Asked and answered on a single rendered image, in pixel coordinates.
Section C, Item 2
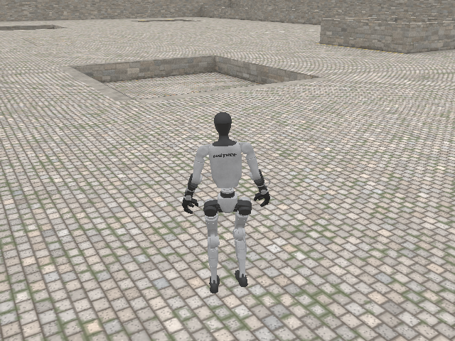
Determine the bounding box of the robot right forearm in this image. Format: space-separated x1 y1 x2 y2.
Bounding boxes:
254 169 268 195

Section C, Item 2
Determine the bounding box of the right robot hand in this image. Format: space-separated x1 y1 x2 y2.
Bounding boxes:
254 192 270 207

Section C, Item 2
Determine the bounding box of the left robot hand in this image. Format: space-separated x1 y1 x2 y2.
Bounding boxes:
182 198 198 214

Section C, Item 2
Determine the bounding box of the robot right shin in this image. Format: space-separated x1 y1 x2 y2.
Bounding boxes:
235 228 247 278

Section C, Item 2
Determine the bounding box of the robot left upper arm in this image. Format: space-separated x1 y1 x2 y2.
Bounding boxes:
191 144 210 184

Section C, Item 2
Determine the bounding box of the robot right upper arm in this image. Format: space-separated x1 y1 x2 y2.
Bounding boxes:
239 142 261 180

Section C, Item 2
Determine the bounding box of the robot left forearm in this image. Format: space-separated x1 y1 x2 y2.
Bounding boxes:
184 174 198 200

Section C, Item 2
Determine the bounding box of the humanoid robot head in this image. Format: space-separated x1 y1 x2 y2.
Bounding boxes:
212 112 237 146

